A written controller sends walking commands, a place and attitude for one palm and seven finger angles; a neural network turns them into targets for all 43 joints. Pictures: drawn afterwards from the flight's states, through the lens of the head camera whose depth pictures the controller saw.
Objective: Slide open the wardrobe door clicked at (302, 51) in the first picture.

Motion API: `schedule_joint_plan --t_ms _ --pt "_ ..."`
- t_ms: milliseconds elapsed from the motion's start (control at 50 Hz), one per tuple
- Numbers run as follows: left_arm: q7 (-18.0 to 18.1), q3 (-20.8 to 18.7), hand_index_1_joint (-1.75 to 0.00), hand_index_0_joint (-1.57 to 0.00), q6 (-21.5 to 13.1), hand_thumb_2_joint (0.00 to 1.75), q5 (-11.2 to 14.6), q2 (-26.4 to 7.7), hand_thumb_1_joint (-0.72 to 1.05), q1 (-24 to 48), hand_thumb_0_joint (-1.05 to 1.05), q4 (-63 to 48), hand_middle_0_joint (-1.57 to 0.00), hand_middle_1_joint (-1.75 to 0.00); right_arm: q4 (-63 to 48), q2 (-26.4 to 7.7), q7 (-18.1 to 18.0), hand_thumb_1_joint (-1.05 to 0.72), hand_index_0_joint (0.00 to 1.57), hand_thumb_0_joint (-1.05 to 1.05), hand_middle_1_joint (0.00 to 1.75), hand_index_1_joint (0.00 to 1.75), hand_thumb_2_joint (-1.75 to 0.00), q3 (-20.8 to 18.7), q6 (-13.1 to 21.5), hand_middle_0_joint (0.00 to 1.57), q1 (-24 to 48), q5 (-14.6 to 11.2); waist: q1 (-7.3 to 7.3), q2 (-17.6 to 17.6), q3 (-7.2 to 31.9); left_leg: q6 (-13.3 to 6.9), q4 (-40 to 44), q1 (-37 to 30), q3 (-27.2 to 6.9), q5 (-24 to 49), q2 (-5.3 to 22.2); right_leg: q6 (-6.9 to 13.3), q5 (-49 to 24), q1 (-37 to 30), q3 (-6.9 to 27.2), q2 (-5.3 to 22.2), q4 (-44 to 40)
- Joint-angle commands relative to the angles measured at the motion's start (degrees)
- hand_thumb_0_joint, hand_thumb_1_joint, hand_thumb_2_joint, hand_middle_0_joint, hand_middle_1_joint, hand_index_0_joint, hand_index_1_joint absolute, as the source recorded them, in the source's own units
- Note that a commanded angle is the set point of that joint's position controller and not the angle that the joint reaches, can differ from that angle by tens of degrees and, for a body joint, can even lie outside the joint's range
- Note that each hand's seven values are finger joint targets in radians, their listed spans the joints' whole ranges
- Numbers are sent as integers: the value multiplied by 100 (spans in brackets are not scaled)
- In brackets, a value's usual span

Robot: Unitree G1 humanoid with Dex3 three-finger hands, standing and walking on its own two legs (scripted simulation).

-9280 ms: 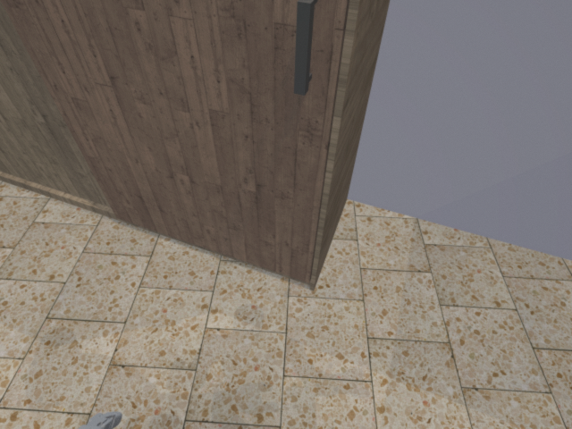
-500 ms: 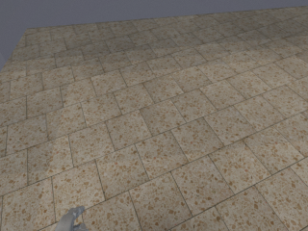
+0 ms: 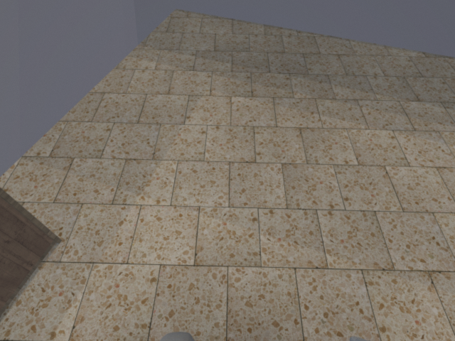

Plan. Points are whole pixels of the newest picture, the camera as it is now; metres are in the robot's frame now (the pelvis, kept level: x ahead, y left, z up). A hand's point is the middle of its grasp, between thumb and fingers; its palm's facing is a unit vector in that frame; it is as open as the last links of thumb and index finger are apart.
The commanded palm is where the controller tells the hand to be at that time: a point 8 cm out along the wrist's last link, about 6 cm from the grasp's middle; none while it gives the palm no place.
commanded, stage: turn to face it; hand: right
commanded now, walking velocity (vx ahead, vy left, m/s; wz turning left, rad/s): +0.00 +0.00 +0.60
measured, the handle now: out of the picture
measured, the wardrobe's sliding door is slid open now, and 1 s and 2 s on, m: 0.00 0.00 0.00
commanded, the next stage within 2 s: none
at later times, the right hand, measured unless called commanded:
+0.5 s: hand out of the picture +0.11 -0.16 -0.16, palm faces -0.20 +0.96 -0.22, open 7.3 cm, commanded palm none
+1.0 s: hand (311, 330) +0.18 -0.15 -0.16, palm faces -0.53 +0.82 -0.22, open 7.4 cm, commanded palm none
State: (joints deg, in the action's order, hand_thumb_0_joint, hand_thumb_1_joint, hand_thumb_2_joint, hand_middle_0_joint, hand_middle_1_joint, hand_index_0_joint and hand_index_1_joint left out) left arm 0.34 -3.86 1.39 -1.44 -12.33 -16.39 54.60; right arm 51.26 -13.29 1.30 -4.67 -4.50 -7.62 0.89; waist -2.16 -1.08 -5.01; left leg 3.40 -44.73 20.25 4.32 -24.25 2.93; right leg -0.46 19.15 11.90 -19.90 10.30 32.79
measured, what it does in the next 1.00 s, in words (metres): steps on the spot, turning left: left foot, then right foot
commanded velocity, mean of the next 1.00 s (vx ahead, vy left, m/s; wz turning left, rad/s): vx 0.00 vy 0.00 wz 0.60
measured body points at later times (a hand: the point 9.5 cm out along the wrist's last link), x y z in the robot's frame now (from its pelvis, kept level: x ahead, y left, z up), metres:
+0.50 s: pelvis +0.00 +0.01 +0.00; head +0.04 +0.02 +0.45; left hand +0.05 +0.29 -0.13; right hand +0.12 -0.21 -0.15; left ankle -0.01 +0.12 -0.73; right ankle +0.04 -0.11 -0.71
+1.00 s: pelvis -0.01 -0.02 +0.01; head +0.03 -0.01 +0.45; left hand -0.12 +0.20 -0.13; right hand +0.21 -0.19 -0.14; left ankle -0.11 +0.10 -0.68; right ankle +0.04 -0.10 -0.73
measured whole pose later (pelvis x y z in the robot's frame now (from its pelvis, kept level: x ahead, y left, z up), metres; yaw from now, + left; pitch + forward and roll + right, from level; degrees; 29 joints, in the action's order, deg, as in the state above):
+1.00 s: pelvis -0.01 -0.02 +0.01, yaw +35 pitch +0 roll +2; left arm 0.5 -3.1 1.1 -1.3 -10.7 -15.4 53.7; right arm 52.7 -14.1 1.3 -5.2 -5.4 -10.2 1.0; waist -1.1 0.0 -4.6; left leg 4.7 -52.6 23.0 2.3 -25.1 3.7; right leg 1.1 16.5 12.1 -17.6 8.6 29.3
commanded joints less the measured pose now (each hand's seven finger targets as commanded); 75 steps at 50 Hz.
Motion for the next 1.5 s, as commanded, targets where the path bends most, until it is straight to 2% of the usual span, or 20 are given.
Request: schedule_joint_plan --t_ms 0,20,40,60,80,160,400,500,520,540,560,660,900,1040,1060,1080,1100,1120,1240,1480 --pt "1 -243 -30 -20 -105 90 58 -929 90 -151 0 -397 -20 -30 -253 -784 -73 -90 20 0 30 30 -90 -128 377 20 -774 50 458 121 1133 -414 2264 -1789 -422 1864 306 -100 -2016 312 513 934 981" --pt "-24 -86 -30 -20 -75 90 54 -427 90 31 0 -702 -20 -30 -157 -1467 -163 -90 20 0 30 30 -90 -260 455 20 -1114 89 660 2079 1085 -982 2589 -2491 -2586 3908 1785 -435 1429 2043 492 -2 2270" --pt "44 -80 -30 -20 17 90 54 -541 90 356 0 -850 -20 -30 -126 -1642 -236 -90 20 0 30 30 -90 -303 388 20 -1229 -20 727 1827 1114 -1495 2405 -2158 -2729 4790 2177 -434 1929 2305 1338 -190 3086" --pt "64 -83 -30 -20 55 90 56 -537 90 354 0 -807 -20 -30 -174 -1428 -266 -90 20 0 30 30 -90 -255 373 20 -1005 -30 572 1235 896 -1558 2382 -2017 -2227 4357 1934 -405 1476 2441 1704 -104 3394" --pt "70 -69 -30 -20 62 90 45 -523 90 390 0 -766 -20 -30 -239 -1294 -293 -90 20 0 30 30 -90 -265 392 20 -698 -26 474 1610 866 -1414 2427 -1927 -2228 4056 1620 -422 1205 2564 1784 -84 3442" --pt "33 -124 -30 -20 120 90 7 -625 90 154 0 -469 -20 -30 -390 -921 -242 -90 20 0 30 30 -90 -90 427 20 -117 -45 131 936 550 -1109 2497 -1181 -1468 3701 915 -570 121 2004 1782 -191 3219" --pt "93 -93 -30 -20 24 90 77 -592 90 914 0 -803 -20 -30 -246 -1061 -218 -90 20 0 30 30 -90 -172 393 20 -582 31 388 914 709 -1463 2407 -1316 -2706 3320 851 -503 533 1539 1918 -646 1582" --pt "171 -80 -30 -20 -75 90 155 -582 90 231 0 -664 -20 -30 -335 -1024 -236 -90 20 0 30 30 -90 -188 321 20 -148 -6 23 904 995 -1026 1756 -664 -2839 3416 479 -329 -389 -72 1898 -828 -620" --pt "199 -102 -30 -20 -137 90 137 -795 90 -24 0 -609 -20 -30 -403 -817 -220 -90 20 0 30 30 -90 -147 296 20 -149 -57 -84 249 1190 -725 1225 -88 -2415 2646 -1 -198 -827 -921 2228 -351 -1268" --pt "192 -180 -30 -20 -167 90 60 -1338 90 57 0 -698 -20 -30 -489 -472 -163 -90 20 0 30 30 -90 -85 270 20 -376 -114 11 -1365 1156 -328 135 1143 -1587 230 -812 252 -1480 -1519 3699 1122 -1725" --pt "184 -202 -30 -20 -109 90 52 -1516 90 146 0 -787 -20 -30 -469 -595 -145 -90 20 0 30 30 -90 -114 251 20 -399 -18 19 -1551 911 -139 -1188 1261 -991 -980 -683 724 -1796 -959 3958 1848 -1698" --pt "193 -28 -30 -20 -175 90 11 -854 90 786 0 -935 -20 -30 -144 -604 7 -90 20 0 30 30 -90 -225 130 20 -661 74 345 -788 244 67 -2743 1198 -796 261 -333 470 -1481 -21 2220 696 -1723" --pt "121 -215 -30 -20 -168 90 9 -955 90 -176 0 -459 -20 -30 -407 -296 33 -90 20 0 30 30 -90 -81 91 20 93 26 -107 -877 434 147 -1035 965 -185 -114 97 819 -2095 -795 1617 1224 -1449" --pt "40 -297 -30 -20 -134 90 14 -1089 90 -91 0 -328 -20 -30 -330 -334 -26 -90 20 0 30 30 -90 -61 295 20 -368 10 201 -872 1023 -199 1591 -648 196 975 -141 297 -2842 -632 751 1174 -120" --pt "3 -259 -30 -20 -118 90 61 -966 90 -169 0 -373 -20 -30 -236 -682 -65 -90 20 0 30 30 -90 -105 384 20 -731 32 387 -172 1211 -352 2336 -1599 -249 1846 198 -57 -2201 11 556 955 715" --pt "-25 -119 -30 -20 -76 90 71 -466 90 -27 0 -642 -20 -30 -131 -1385 -158 -90 20 0 30 30 -90 -230 468 20 -1066 89 601 1837 1125 -909 2653 -2509 -2376 3736 1662 -404 1124 1835 479 128 1919" --pt "24 -78 -30 -20 11 90 52 -493 90 264 0 -818 -20 -30 -83 -1653 -236 -90 20 0 30 30 -90 -283 425 20 -1210 -9 658 1863 1147 -1438 2382 -2192 -2781 5100 2251 -486 1911 2306 1210 -155 2894" --pt "54 -82 -30 -20 63 90 70 -534 90 320 0 -808 -20 -30 -106 -1494 -268 -90 20 0 30 30 -90 -245 388 20 -1102 -26 588 1177 984 -1604 2351 -1895 -2279 4460 2078 -421 1567 2303 1608 -101 3301" --pt "32 -127 -30 -20 113 90 6 -632 90 130 0 -466 -20 -30 -320 -961 -236 -90 20 0 30 30 -90 -90 456 20 -218 -37 126 941 641 -1121 2424 -1357 -1502 3955 889 -609 135 2021 1771 -252 3026" --pt "102 -86 -30 -20 5 90 105 -606 90 739 0 -816 -20 -30 -292 -1163 -216 -90 20 0 30 30 -90 -186 351 20 -338 30 291 1101 695 -1393 2268 -989 -2765 3410 773 -451 480 1021 1838 -782 945"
